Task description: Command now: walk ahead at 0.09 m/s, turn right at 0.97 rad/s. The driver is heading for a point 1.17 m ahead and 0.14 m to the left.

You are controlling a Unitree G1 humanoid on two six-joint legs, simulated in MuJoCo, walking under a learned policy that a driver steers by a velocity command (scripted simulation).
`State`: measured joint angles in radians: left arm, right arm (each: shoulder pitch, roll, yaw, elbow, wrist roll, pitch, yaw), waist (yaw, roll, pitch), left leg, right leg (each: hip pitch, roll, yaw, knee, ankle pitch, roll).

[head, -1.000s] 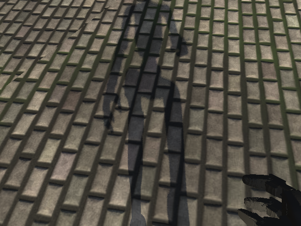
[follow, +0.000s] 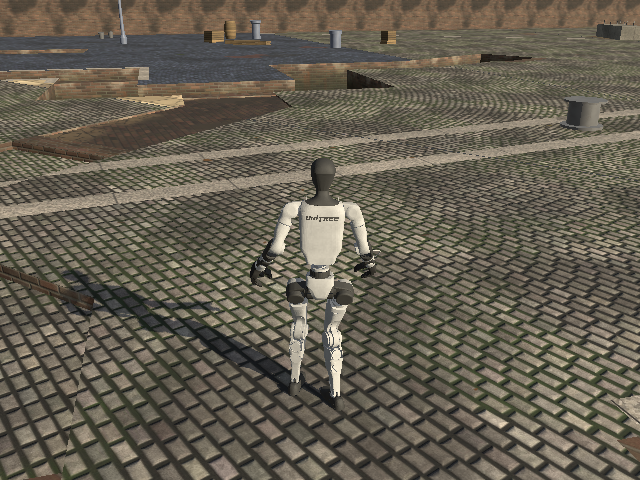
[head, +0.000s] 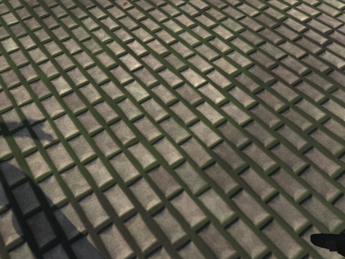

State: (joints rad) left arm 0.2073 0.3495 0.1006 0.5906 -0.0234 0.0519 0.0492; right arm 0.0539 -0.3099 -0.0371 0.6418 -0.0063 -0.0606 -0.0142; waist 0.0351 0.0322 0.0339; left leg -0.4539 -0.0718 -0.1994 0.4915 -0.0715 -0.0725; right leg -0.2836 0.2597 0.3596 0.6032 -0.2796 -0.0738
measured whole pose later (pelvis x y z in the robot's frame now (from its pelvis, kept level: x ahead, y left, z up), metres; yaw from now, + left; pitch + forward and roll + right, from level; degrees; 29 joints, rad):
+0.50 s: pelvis +0.04 +0.01 +0.01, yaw -13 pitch +0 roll +0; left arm 0.20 0.25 0.02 0.67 0.03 0.04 0.00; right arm 0.20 -0.29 -0.04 0.76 -0.01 0.00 -0.01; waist -0.03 0.04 0.03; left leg -0.33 0.02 -0.02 0.53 -0.28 -0.03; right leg -0.23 0.03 0.05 0.52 -0.29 -0.02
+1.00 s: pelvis +0.15 +0.04 +0.00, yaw -13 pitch +2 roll -1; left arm 0.42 0.31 0.06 0.76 -0.02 -0.04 -0.01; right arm 0.17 -0.31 -0.04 0.80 0.03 -0.10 0.04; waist 0.05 -0.02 -0.03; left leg -0.38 0.04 0.04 0.58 -0.24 0.03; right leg -0.05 -0.03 0.07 0.40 -0.39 0.00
